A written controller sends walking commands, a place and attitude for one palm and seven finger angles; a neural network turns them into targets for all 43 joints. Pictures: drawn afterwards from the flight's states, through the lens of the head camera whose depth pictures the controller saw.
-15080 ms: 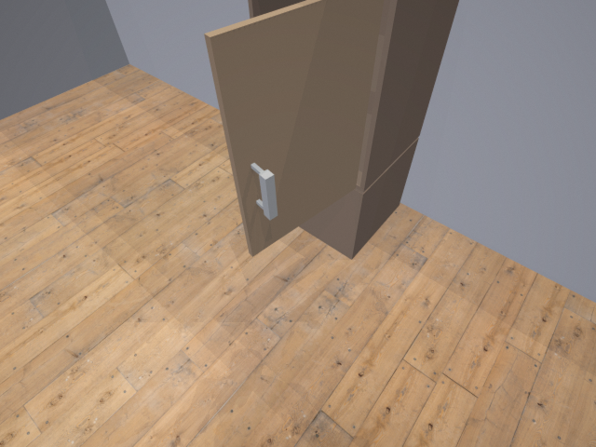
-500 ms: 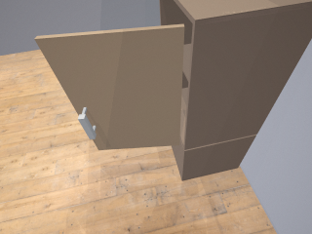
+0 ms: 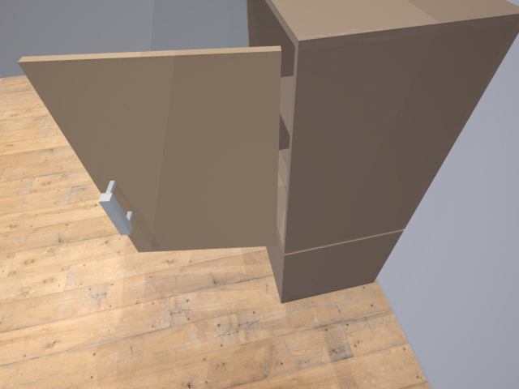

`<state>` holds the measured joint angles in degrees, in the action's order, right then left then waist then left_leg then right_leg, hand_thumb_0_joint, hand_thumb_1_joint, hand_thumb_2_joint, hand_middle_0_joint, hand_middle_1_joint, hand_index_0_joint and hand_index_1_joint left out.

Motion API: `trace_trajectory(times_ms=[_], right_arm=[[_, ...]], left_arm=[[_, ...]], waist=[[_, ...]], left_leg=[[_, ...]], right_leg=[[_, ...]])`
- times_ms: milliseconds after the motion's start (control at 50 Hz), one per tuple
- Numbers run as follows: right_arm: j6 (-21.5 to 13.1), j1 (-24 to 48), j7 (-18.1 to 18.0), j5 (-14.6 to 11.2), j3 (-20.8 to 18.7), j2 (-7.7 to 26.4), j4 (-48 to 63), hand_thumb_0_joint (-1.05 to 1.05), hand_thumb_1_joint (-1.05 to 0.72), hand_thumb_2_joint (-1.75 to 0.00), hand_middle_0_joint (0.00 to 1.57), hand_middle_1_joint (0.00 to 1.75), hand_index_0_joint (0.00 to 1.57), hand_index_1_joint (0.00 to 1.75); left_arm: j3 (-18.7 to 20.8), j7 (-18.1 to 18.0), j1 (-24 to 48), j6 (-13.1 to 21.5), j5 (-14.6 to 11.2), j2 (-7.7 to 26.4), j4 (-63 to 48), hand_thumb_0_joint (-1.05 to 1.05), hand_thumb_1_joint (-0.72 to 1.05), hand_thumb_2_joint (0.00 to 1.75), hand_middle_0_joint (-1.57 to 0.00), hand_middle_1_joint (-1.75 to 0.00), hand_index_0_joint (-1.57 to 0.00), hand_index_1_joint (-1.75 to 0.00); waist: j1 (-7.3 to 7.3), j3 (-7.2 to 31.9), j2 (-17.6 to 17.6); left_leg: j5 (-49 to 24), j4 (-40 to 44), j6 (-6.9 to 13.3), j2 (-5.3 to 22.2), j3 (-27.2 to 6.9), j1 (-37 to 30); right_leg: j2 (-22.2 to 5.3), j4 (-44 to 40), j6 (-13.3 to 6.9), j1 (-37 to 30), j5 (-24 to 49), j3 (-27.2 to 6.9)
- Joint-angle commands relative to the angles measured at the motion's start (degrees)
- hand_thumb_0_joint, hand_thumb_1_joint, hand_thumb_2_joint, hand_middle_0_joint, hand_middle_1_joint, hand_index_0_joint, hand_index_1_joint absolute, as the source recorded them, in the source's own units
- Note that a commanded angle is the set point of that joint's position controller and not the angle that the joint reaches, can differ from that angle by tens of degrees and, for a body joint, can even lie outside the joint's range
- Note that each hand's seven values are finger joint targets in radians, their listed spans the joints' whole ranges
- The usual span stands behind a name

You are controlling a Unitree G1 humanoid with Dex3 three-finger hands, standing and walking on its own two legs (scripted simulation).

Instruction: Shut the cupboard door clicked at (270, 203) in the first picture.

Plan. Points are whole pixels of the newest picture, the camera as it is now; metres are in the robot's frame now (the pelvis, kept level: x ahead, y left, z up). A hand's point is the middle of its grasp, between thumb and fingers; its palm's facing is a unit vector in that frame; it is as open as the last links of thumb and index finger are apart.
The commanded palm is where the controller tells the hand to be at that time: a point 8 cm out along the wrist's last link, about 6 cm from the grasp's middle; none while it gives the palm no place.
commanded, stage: shuffle to correct the standing spot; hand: left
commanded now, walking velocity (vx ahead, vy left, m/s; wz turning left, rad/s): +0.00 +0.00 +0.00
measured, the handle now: (119, 208) +0.50 +0.36 -0.10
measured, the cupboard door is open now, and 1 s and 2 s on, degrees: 80 80 80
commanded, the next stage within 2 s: come to a stop and stand still in 1.08 s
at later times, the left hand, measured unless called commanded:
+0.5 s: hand out of the picture -0.01 +0.24 -0.19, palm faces +0.14 -0.96 -0.24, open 7.3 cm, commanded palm none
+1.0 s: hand out of the picture +0.07 +0.25 -0.15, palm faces +0.13 -0.95 -0.28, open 7.3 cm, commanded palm none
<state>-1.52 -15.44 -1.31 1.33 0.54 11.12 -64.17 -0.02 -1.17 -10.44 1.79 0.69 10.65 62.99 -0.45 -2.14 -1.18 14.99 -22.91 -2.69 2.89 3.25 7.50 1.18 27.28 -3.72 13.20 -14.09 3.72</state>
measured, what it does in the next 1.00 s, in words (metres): steps on the spot: left foot, then right foot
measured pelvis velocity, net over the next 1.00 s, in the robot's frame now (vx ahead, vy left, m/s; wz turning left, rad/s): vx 0.07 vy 0.06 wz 0.05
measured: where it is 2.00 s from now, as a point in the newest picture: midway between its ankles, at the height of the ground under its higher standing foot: outside the picture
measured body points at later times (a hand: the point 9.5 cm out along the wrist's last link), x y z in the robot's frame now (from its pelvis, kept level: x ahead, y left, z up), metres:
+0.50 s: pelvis +0.02 +0.05 -0.01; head +0.04 +0.06 +0.44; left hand -0.02 +0.30 -0.17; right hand +0.07 -0.19 -0.16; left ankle +0.02 +0.16 -0.74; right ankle +0.01 -0.07 -0.73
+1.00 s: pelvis +0.07 +0.06 +0.01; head +0.10 +0.03 +0.46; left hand +0.07 +0.30 -0.13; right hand +0.11 -0.16 -0.17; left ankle +0.06 +0.23 -0.65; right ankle +0.06 -0.01 -0.74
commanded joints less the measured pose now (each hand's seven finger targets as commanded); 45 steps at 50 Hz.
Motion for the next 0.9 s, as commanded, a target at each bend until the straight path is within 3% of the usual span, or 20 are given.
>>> trace_trajectory(times_ms=[0, 120, 180, 240, 320, 400, 420, 440, 460, 480, 500, 580, 660, 720, 740, 760, 780, 800, 820, 880], right_arm=[[-0.4, -2.9, -0.6, -0.3, -1.1, 5.5, 1.9, 0.00, -0.90, -0.90, 0.20, 0.30, 0.20, 0.30], [0.8, -4.1, -0.3, -0.3, -0.8, 3.5, 2.4, 0.00, -0.90, -0.90, 0.20, 0.30, 0.20, 0.30], [1.6, -2.1, 0.0, -0.2, -1.5, 3.8, 4.1, 0.00, -0.90, -0.90, 0.20, 0.30, 0.20, 0.30], [1.8, 0.6, 0.3, -0.4, -2.1, 4.2, 6.5, 0.00, -0.90, -0.90, 0.20, 0.30, 0.20, 0.30], [1.9, 0.1, 1.2, -0.8, -2.3, 2.5, 7.6, 0.00, -0.90, -0.90, 0.20, 0.30, 0.20, 0.30], [1.4, -6.6, 1.3, -0.5, -2.3, 2.2, 5.5, 0.00, -0.90, -0.90, 0.20, 0.30, 0.20, 0.30], [1.2, -8.7, 1.0, -0.2, -2.7, 4.6, 5.2, 0.00, -0.90, -0.90, 0.20, 0.30, 0.20, 0.30], [1.1, -10.5, 0.8, 0.5, -3.7, 8.7, 5.5, 0.00, -0.90, -0.90, 0.20, 0.30, 0.20, 0.30], [1.7, -11.3, 0.6, 0.5, -4.0, 11.0, 6.0, 0.00, -0.90, -0.90, 0.20, 0.30, 0.20, 0.30], [1.9, -9.4, 0.5, 0.6, -3.9, 10.6, 7.1, 0.00, -0.90, -0.90, 0.20, 0.30, 0.20, 0.30], [1.5, -7.4, 0.3, 0.7, -3.4, 8.5, 7.0, 0.00, -0.90, -0.90, 0.20, 0.30, 0.20, 0.30], [0.3, -2.5, 0.0, 0.5, -2.4, 6.2, 8.8, 0.00, -0.90, -0.90, 0.20, 0.30, 0.20, 0.30], [0.4, -4.9, 0.2, 0.7, -2.4, 6.3, 7.9, 0.00, -0.90, -0.90, 0.20, 0.30, 0.20, 0.30], [0.8, -4.2, 0.4, 0.3, -2.3, 5.9, 7.7, 0.00, -0.90, -0.90, 0.20, 0.30, 0.20, 0.30], [0.6, -4.4, 0.6, -0.3, -2.4, 4.4, 7.9, 0.00, -0.90, -0.90, 0.20, 0.30, 0.20, 0.30], [0.5, -4.3, 0.9, -0.7, -2.3, 2.1, 9.2, 0.00, -0.90, -0.90, 0.20, 0.30, 0.20, 0.30], [0.9, -3.0, 0.7, 0.2, -2.7, 4.6, 10.1, 0.00, -0.90, -0.90, 0.20, 0.30, 0.20, 0.30], [1.5, -3.8, 0.7, 0.4, -3.2, 4.4, 10.1, 0.00, -0.90, -0.90, 0.20, 0.30, 0.20, 0.30], [2.0, -2.3, 0.9, 0.5, -3.1, 3.8, 9.1, 0.00, -0.90, -0.90, 0.20, 0.30, 0.20, 0.30], [2.8, -2.8, 1.7, 0.2, -3.1, 2.4, 7.7, 0.00, -0.90, -0.90, 0.20, 0.30, 0.20, 0.30]], left_arm=[[1.6, -0.4, -2.4, 0.6, -0.2, 9.0, -1.7, 0.00, 0.90, 0.90, -0.20, -0.30, -0.20, -0.30], [2.4, -0.7, -4.4, -0.1, 0.0, 8.9, -1.9, 0.00, 0.90, 0.90, -0.20, -0.30, -0.20, -0.30], [4.1, -0.9, -6.5, -0.6, 0.5, 11.2, -2.6, 0.00, 0.90, 0.90, -0.20, -0.30, -0.20, -0.30], [5.3, -1.2, -8.4, -0.6, 1.1, 11.4, -3.5, 0.00, 0.90, 0.90, -0.20, -0.30, -0.20, -0.30], [5.4, -1.0, -5.6, -0.7, 1.2, 11.5, -5.2, 0.00, 0.90, 0.90, -0.20, -0.30, -0.20, -0.30], [5.3, -0.6, -3.3, -1.6, 1.0, 10.8, -5.8, 0.00, 0.90, 0.90, -0.20, -0.30, -0.20, -0.30], [4.8, -0.5, -3.5, -2.1, 0.9, 8.9, -6.1, 0.00, 0.90, 0.90, -0.20, -0.30, -0.20, -0.30], [4.5, -0.2, -3.4, -2.6, 0.8, 5.5, -7.0, 0.00, 0.90, 0.90, -0.20, -0.30, -0.20, -0.30], [3.9, -0.2, -2.4, -2.7, 1.2, 4.1, -8.2, 0.00, 0.90, 0.90, -0.20, -0.30, -0.20, -0.30], [3.8, -0.1, -2.0, -2.5, 1.1, 4.0, -8.7, 0.00, 0.90, 0.90, -0.20, -0.30, -0.20, -0.30], [3.8, -0.2, -1.8, -2.6, 1.5, 3.3, -8.1, 0.00, 0.90, 0.90, -0.20, -0.30, -0.20, -0.30], [3.3, 0.4, -6.4, -2.4, 1.1, 2.2, -5.2, 0.00, 0.90, 0.90, -0.20, -0.30, -0.20, -0.30], [2.5, 0.0, -5.1, -2.1, 0.9, 0.9, -6.3, 0.00, 0.90, 0.90, -0.20, -0.30, -0.20, -0.30], [2.8, -0.3, -10.5, -1.0, 1.1, 0.9, -5.3, 0.00, 0.90, 0.90, -0.20, -0.30, -0.20, -0.30], [3.3, -0.6, -13.9, -0.3, 1.3, 3.5, -4.4, 0.00, 0.90, 0.90, -0.20, -0.30, -0.20, -0.30], [4.6, -1.1, -17.3, 0.2, 1.6, 9.4, -3.6, 0.00, 0.90, 0.90, -0.20, -0.30, -0.20, -0.30], [5.0, -1.1, -18.6, 0.2, 0.8, 11.9, -3.8, 0.00, 0.90, 0.90, -0.20, -0.30, -0.20, -0.30], [5.1, -1.2, -16.7, 0.1, 0.7, 11.7, -4.8, 0.00, 0.90, 0.90, -0.20, -0.30, -0.20, -0.30], [5.3, -1.4, -13.8, 0.6, 0.8, 10.1, -4.9, 0.00, 0.90, 0.90, -0.20, -0.30, -0.20, -0.30], [4.1, -1.0, -10.0, 0.9, 0.6, 6.6, -5.8, 0.00, 0.90, 0.90, -0.20, -0.30, -0.20, -0.30]], waist=[[0.45, 0.8, 2.3], [1.14, 0.9, 4.3], [2.82, -1.0, 8.9], [4.19, -1.4, 9.0], [2.62, 1.0, 7.8], [-0.52, 1.8, 6.3], [-1.43, 2.7, -0.2], [-2.22, 1.4, -14.7], [-2.64, -0.1, -16.4], [-1.97, -2.0, -10.9], [-1.06, -0.9, -13.8], [1.90, 0.6, -4.5], [0.89, -0.1, -4.5], [4.00, 1.8, -0.8], [5.37, 3.5, 5.8], [6.16, 4.1, 20.3], [6.07, 3.1, 17.5], [4.49, 1.6, 8.4], [3.88, -0.7, 13.2], [1.87, -0.9, 9.4]], left_leg=[[-6.3, 3.0, 2.9, 3.1, -2.5, 2.4], [-0.2, -2.0, 2.1, 0.7, -0.3, 6.1], [9.4, -11.9, 1.9, -0.2, 0.1, 13.1], [13.7, -23.1, 2.1, 0.4, -2.9, 20.3], [8.4, -16.9, 1.5, -0.5, -1.4, 13.6], [-2.8, -2.1, 1.4, -2.5, 2.9, -3.5], [-0.5, 0.9, 2.1, 0.6, 0.4, -6.6], [2.4, 6.7, 7.2, 11.4, -14.7, -5.9], [3.1, 11.0, 13.0, 16.8, -21.2, -1.9], [4.6, 11.0, 15.6, 17.3, -19.8, 1.2], [3.9, 11.5, 15.6, 15.8, -20.2, 2.3], [-7.2, 9.5, 13.9, 10.2, -10.4, 3.7], [-13.8, 6.8, 15.0, 10.3, -8.1, 4.0], [-12.3, -1.3, 12.2, 8.1, -4.9, 7.7], [-4.3, -7.7, 8.8, 4.2, -1.4, 13.1], [11.1, -19.8, 4.4, -2.7, 3.1, 25.4], [19.9, -30.8, 2.5, -3.2, -0.9, 28.1], [17.9, -35.7, 2.0, -1.9, -3.7, 27.6], [14.7, -38.9, 1.8, -0.8, -4.2, 28.3], [5.7, -40.4, 0.6, -0.5, -3.2, 25.5]], right_leg=[[-8.2, -6.5, 0.0, -3.3, 11.9, -8.6], [-12.1, -8.2, -1.3, -4.7, 5.9, -12.1], [-19.3, -12.9, -5.7, -5.4, 2.0, -19.4], [-23.9, -12.3, -9.7, -7.4, 8.6, -20.8], [-20.6, -9.0, -7.3, -3.1, 12.3, -12.7], [-14.4, -3.3, -2.0, 8.6, -5.9, -6.0], [-11.5, 2.9, -0.5, 11.4, -10.1, -3.5], [-4.4, 16.0, 2.2, 18.3, -19.3, 3.1], [-2.2, 27.0, 2.1, 21.3, -24.4, 2.2], [-3.7, 32.9, 1.2, 21.9, -21.8, 0.1], [-4.5, 36.7, 0.8, 22.2, -20.3, -0.8], [-5.6, 35.4, 2.1, 17.3, -10.7, 0.8], [-4.4, 21.2, 2.4, 10.7, -13.2, 2.8], [-4.1, 2.9, 2.5, -1.9, -1.2, 2.8], [-9.1, -3.3, 1.8, -10.5, 3.2, -3.4], [-24.0, -9.3, -3.7, -18.4, 9.4, -24.1], [-31.3, -12.8, -9.0, -15.5, 17.3, -31.7], [-31.8, -12.4, -11.0, -12.4, 18.8, -27.5], [-28.3, -12.1, -9.1, -8.3, 20.8, -25.2], [-20.7, -10.3, -5.7, -5.0, 27.8, -11.6]])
